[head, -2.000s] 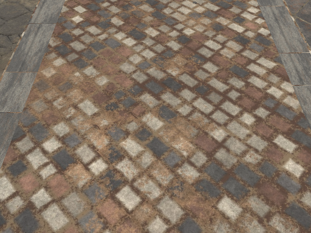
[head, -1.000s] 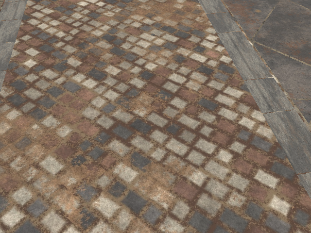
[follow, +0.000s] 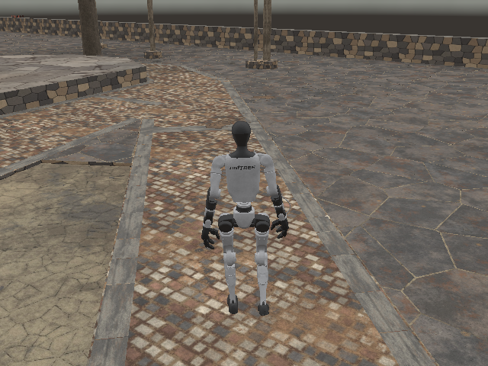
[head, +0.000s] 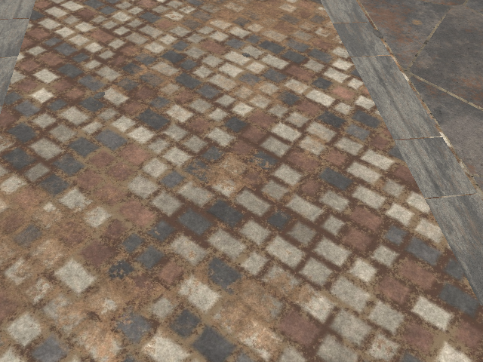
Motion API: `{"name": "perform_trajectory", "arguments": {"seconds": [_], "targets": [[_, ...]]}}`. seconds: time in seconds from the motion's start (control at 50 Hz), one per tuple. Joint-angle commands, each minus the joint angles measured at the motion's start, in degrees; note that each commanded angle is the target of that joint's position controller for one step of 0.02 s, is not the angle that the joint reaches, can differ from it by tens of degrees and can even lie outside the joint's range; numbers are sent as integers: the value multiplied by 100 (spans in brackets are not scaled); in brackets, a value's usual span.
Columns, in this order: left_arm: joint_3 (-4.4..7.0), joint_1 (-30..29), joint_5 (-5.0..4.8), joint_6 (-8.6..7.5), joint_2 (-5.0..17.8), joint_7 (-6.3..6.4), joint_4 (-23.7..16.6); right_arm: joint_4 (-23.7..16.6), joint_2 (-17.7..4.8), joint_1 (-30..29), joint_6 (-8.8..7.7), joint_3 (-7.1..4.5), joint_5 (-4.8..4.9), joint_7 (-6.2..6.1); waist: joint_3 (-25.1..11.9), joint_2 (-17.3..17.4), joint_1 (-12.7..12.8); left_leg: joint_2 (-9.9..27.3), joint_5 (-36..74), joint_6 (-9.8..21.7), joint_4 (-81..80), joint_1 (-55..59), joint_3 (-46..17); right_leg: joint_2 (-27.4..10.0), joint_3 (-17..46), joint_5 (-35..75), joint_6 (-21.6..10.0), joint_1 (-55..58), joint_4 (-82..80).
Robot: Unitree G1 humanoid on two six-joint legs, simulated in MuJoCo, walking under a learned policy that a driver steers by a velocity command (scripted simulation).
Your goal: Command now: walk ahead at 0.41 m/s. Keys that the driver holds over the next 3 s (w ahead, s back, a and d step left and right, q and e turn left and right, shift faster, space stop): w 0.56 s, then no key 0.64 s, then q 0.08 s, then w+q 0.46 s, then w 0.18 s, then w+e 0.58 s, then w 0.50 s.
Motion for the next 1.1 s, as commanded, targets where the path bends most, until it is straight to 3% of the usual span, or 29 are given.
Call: {"name": "perform_trajectory", "arguments": {"seconds": [0.02, 0.08, 0.2, 0.28, 0.34, 0.38, 0.4, 0.42, 0.44, 0.46, 0.48, 0.5, 0.52, 0.56, 0.62, 0.66, 0.74, 0.8, 0.84, 0.86, 0.88, 0.9, 0.92, 0.94, 0.96, 0.98, 1.0, 1.04, 1.1], "targets": [[41, -444, 34, -132, 147, -120, -522, -11, -472, 602, -40, -19, 12, -11, 576, 320, -37, 1654, -602, 598, -2281, 899, -2392, -467, 112, 813, -92, -2141, 744], [87, -476, 51, 8, 199, -155, -567, 175, -343, 982, -166, 72, 32, -59, 464, 517, 68, 1385, 923, 563, -2252, 1023, -1596, -452, -141, 1059, 68, -2158, 505], [49, -2114, -5, 77, 114, -188, -1200, 296, -310, 1446, -208, 170, 15, -80, 720, 593, -158, 1176, 2646, 629, -2273, 1140, -900, -333, -561, 1760, 264, -2618, -984], [11, -2713, -60, 61, 103, -186, -1460, 361, -394, 1612, -237, 165, 21, -125, 743, 704, -248, 1240, 3367, 598, -2227, 1331, -706, -98, -781, 2091, 92, -2007, -2140], [93, -2384, -55, 10, 284, -114, -1448, 358, -527, 1431, -252, 127, -6, -156, 478, 716, 24, 1377, 5043, 526, -1561, 1796, -564, 153, -822, 1768, -226, -1323, -2456], [235, -1055, -54, -65, 504, -28, -1026, 338, -655, 1281, -203, 80, -36, -173, -247, 706, 568, 1300, 5896, 406, 42, 1904, -430, 450, -840, 1508, -448, -10, -2743], [332, -177, 24, -112, 692, 25, -755, 303, -651, 1242, -181, 81, 0, -155, -689, 581, 923, 1113, 4942, 333, 1292, 1208, -323, 152, -530, 1505, -593, 1228, -3013], [482, 582, 173, -127, 1249, 73, -667, 124, -234, 1525, -169, 172, 120, -94, -1440, -241, 939, 591, 2415, 196, 3332, -265, -60, -1418, 1479, 550, -1032, 2697, -3184], [516, 376, 61, -38, 1335, -10, -704, 136, -146, 1887, -159, 117, 214, -30, -1887, -924, 622, -379, -1340, 115, 5048, -1697, -493, -2402, 4165, 145, -1711, 3228, -4215], [468, -367, -85, -15, 1144, -46, -802, -16, -460, 1326, -132, 41, 93, -44, -1084, -245, 371, 102, -826, 216, 5179, -2203, -913, -2140, 3580, -379, -1526, 2489, -4433], [352, -822, -119, -56, 722, -63, -880, -169, -452, 779, -157, 38, 36, -23, -379, 97, 296, 342, -351, 227, 4876, -2271, -879, -1950, 2749, -178, -1340, 1628, -4597], [272, -999, -85, -112, 452, -64, -851, -192, -323, 626, -158, 42, 21, -11, 28, 322, 96, 543, -108, 226, 4446, -2019, -872, -1682, 2145, 439, -1115, 929, -4788], [201, -941, -77, -169, 258, -31, -750, -205, -254, 637, -95, 33, -68, 4, 126, 248, -81, 669, -23, 175, 4102, -1713, -889, -1449, 1694, 968, -935, 516, -4854], [148, -670, -69, -260, 200, 13, -597, -149, -64, 834, 51, 54, -131, 62, 115, 117, -250, 704, 33, 61, 3770, -1388, -793, -1215, 1140, 1728, -823, 227, -4925], [141, -359, -70, -344, 435, 24, -491, -285, -100, 482, 173, 39, -117, 51, 272, 104, -337, 684, 280, -138, 3232, -1623, -537, -1106, 441, 4123, -811, 223, -4792], [95, -234, -69, -319, 426, 19, -455, -420, -104, 81, 191, 61, -83, 35, 268, -24, -295, 631, 640, -220, 2573, -1669, -351, -906, 4, 5249, -657, 305, -4611], [8, 106, -89, -238, 374, 62, -339, -563, -28, -596, 169, 157, 28, -3, 94, -307, -15, 352, 1372, -213, 1209, -1264, -40, -708, -333, 5851, -349, 675, -4336], [-21, 253, -46, -173, 346, 126, -236, -522, -113, -666, 140, 166, 18, -83, 28, -379, 62, 250, 1246, -122, 769, -1119, -77, -879, -232, 5904, -397, 1164, -3994], [-22, 174, -24, -138, 353, 171, -214, -421, -198, -460, 89, 135, -8, -137, 31, -377, -25, 161, 901, 4, 405, -839, -129, -1010, -75, 5984, -451, 1349, -3584], [-14, 94, -38, -128, 374, 192, -210, -290, -234, -148, 46, 107, -18, -168, -16, -300, -171, 99, 978, 72, -30, -514, -141, -994, -24, 5967, -397, 1419, -3215], [-3, 36, -82, -121, 409, 195, -193, -144, -266, 266, -36, 87, -44, -192, -136, -71, -403, 192, 1890, 128, -774, 86, -243, -850, -86, 5517, -243, 1336, -2646], [-30, 177, -133, -145, 341, 208, -263, -4, -621, 804, -122, 10, -110, -212, -635, 305, -443, 953, 4372, 256, -509, 1174, -878, -617, -171, 4069, -49, 783, -1893], [-122, 1015, -337, -72, -142, 223, -142, 2, -775, 1017, -101, -3, -114, -211, -1379, 1155, -183, 2330, 6881, 1253, -188, 2166, -2097, 55, -421, 479, 146, 29, -613], [-50, 977, -285, 85, 28, 237, -18, -22, -504, 861, -27, 77, 74, -169, -1583, 1129, -246, 2590, 6443, 1736, -473, 1862, -2603, 317, -145, -1487, 207, -189, -75], [-1, 539, -106, 176, 147, 228, -92, -90, -390, 464, 15, 120, 105, -159, -962, 825, -155, 2358, 5064, 1648, -815, 1184, -2354, 187, 75, -1609, 243, -395, 138], [2, 146, 12, 220, 71, 195, -153, -141, -277, 118, 58, 169, 65, -183, -481, 600, -78, 2075, 3908, 1403, -1143, 621, -2121, 110, 140, -1312, 281, -468, 39], [0, -37, 28, 271, -9, 169, -166, -160, -182, -82, 90, 218, 20, -232, -172, 554, 53, 1826, 3272, 1143, -1401, 133, -1812, -14, 178, -959, 330, -349, -304], [-56, 103, 5, 370, -201, 161, -58, -135, -153, -256, 125, 254, -18, -280, -119, 719, 249, 1402, 2639, 780, -1554, -262, -1321, -28, 37, -547, 442, 94, -1041], [-79, 92, -69, 470, -180, 239, 58, -49, -302, -55, 128, 233, -6, -254, -341, 697, 172, 1323, 1727, 668, -1589, -104, -1301, 16, -95, -283, 497, 319, -1809]]}}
